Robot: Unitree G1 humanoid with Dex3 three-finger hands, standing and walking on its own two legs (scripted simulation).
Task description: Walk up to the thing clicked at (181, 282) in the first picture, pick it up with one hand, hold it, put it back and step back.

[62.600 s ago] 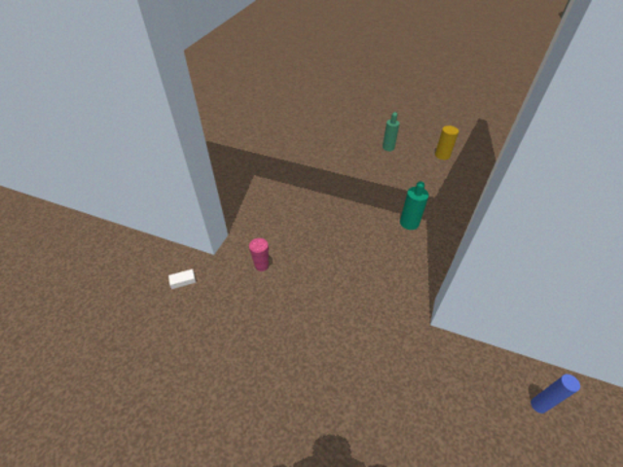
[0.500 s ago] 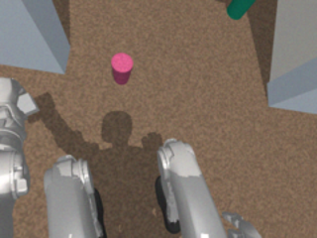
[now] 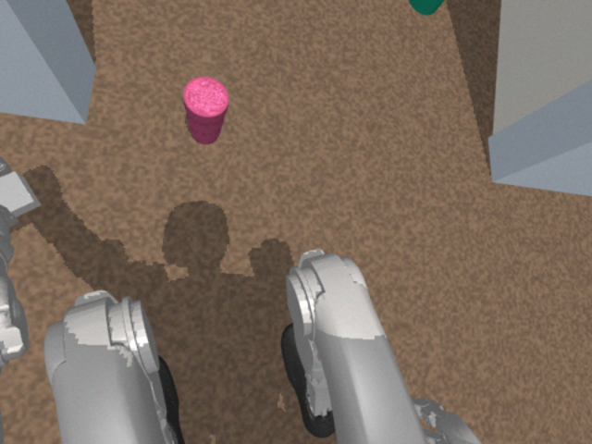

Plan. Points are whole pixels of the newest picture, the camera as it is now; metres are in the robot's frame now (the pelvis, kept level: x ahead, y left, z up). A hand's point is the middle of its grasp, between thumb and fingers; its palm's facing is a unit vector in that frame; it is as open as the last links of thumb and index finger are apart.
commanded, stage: lower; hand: left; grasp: from above
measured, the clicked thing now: out of the picture +0.47 +0.33 -0.21
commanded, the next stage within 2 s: rest in 0.34 s
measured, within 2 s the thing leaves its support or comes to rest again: rests again in 1.28 s
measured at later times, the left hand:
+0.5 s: hand (8, 206) +0.46 +0.32 -0.22, palm faces -0.37 -0.21 -0.91, open 7.7 cm
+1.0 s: hand (22, 208) +0.47 +0.31 -0.25, palm faces -0.37 -0.23 -0.90, open 7.6 cm
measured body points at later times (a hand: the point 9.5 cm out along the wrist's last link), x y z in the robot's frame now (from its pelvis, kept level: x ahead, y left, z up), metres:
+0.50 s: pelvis +0.00 +0.00 -0.02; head +0.27 +0.07 +0.34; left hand +0.48 +0.32 -0.16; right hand +0.04 -0.26 -0.12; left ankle +0.08 +0.14 -0.29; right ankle +0.09 -0.12 -0.29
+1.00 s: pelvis +0.00 +0.01 -0.02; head +0.28 +0.09 +0.32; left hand +0.48 +0.32 -0.20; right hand +0.03 -0.25 -0.10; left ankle +0.08 +0.14 -0.29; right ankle +0.09 -0.12 -0.29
